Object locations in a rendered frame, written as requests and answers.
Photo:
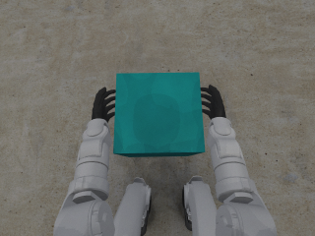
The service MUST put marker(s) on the right robot thigh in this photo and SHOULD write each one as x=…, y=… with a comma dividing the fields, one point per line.
x=199, y=201

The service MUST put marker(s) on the left robot foot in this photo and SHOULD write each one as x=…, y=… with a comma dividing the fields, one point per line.
x=144, y=228

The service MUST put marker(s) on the robot right upper arm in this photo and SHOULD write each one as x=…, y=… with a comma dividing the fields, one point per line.
x=238, y=219

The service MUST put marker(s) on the robot left hand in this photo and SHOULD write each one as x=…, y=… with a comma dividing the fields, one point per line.
x=100, y=109

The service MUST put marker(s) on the left robot forearm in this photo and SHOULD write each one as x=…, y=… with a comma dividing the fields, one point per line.
x=91, y=171

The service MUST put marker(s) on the robot left upper arm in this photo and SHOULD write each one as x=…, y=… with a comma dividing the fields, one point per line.
x=92, y=218

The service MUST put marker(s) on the right robot forearm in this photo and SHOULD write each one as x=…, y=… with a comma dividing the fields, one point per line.
x=233, y=182

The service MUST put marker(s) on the carton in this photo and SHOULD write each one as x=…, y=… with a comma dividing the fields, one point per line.
x=158, y=115

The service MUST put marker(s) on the robot right hand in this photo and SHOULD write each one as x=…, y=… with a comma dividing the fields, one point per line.
x=215, y=103

